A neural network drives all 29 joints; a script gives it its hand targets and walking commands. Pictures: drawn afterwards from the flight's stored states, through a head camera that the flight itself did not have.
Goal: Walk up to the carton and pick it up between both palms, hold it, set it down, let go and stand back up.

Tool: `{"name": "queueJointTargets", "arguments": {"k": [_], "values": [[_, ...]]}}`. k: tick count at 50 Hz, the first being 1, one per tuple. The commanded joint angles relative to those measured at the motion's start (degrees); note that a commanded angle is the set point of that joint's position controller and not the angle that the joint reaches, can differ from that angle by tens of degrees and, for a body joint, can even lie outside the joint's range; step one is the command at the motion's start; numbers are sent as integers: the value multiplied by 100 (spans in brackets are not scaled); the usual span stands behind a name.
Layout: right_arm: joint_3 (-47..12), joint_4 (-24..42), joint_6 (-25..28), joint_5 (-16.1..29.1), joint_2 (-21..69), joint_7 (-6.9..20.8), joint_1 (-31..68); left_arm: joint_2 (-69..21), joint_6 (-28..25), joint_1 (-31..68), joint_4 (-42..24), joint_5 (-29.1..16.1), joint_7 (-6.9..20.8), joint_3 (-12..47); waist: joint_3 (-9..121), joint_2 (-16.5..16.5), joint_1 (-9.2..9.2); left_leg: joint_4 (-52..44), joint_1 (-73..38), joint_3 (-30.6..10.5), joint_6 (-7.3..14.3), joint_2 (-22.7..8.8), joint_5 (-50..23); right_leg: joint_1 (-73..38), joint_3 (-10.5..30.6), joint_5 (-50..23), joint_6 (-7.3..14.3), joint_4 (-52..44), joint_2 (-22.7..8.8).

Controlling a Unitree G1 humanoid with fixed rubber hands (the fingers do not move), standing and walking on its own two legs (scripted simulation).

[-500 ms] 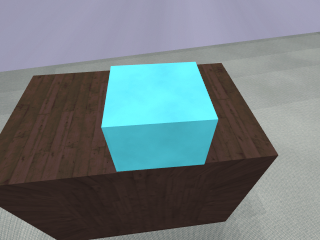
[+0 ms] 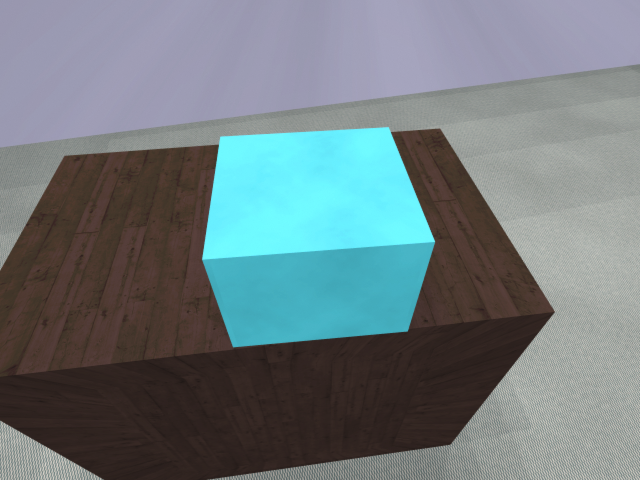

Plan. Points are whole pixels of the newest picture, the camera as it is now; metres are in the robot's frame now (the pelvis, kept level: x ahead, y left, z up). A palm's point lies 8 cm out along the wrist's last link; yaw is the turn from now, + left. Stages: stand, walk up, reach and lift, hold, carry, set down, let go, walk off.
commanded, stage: stand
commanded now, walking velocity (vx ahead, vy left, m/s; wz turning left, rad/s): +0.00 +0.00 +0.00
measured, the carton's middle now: (313, 233) +0.47 +0.03 +0.04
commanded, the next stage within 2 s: walk up in 0.98 s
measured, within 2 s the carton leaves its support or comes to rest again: neither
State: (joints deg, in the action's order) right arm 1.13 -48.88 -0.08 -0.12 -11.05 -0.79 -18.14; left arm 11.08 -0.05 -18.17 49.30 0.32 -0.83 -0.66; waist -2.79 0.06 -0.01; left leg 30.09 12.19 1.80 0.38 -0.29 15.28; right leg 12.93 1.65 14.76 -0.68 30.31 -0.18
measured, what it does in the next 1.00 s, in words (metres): stands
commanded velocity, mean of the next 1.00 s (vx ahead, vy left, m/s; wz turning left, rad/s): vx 0.00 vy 0.00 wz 0.00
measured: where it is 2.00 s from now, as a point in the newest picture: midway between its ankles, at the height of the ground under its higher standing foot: outside the picture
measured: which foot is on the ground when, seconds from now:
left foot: down 0.00-1.00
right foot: down 0.00-1.00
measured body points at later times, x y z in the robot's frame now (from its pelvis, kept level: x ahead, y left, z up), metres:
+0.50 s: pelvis +0.01 +0.00 +0.00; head +0.01 +0.00 +0.45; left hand +0.04 +0.24 -0.14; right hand +0.04 -0.24 -0.14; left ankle +0.01 +0.11 -0.73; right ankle +0.02 -0.13 -0.73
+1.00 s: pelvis +0.01 +0.01 +0.01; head +0.02 +0.01 +0.45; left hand +0.03 +0.24 -0.15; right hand +0.03 -0.23 -0.15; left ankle +0.01 +0.11 -0.73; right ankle +0.02 -0.13 -0.73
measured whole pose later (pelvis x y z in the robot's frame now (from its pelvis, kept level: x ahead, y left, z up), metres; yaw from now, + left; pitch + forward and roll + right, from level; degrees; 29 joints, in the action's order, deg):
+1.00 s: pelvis +0.01 +0.01 +0.01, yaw -1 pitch -2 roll +0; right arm 0.7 -56.9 0.1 0.2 -9.6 -1.8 -17.9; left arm 9.7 -0.1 -17.4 58.0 0.1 -2.0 0.1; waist -2.5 0.3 0.0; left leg 26.2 9.5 2.6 0.7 0.1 14.4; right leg 10.7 2.5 13.8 -1.2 26.8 -0.5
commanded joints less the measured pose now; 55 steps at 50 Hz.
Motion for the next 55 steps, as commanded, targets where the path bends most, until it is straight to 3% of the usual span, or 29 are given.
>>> {"name": "queueJointTargets", "arguments": {"k": [1, 55], "values": [[200, 383, 159, 5, -883, -56, -175, 870, -151, -188, -371, -4, -60, -200, -69, 5, -1, -849, 150, -655, 115, -518, -178, 147, 501, -390, 169, -698, -441], [102, -615, 133, 37, -632, -163, -328, 625, -111, -267, 714, -23, -185, -62, -211, 16, -2, -1123, -130, -538, 73, -561, -556, -5, 456, -759, 83, -912, -482]]}}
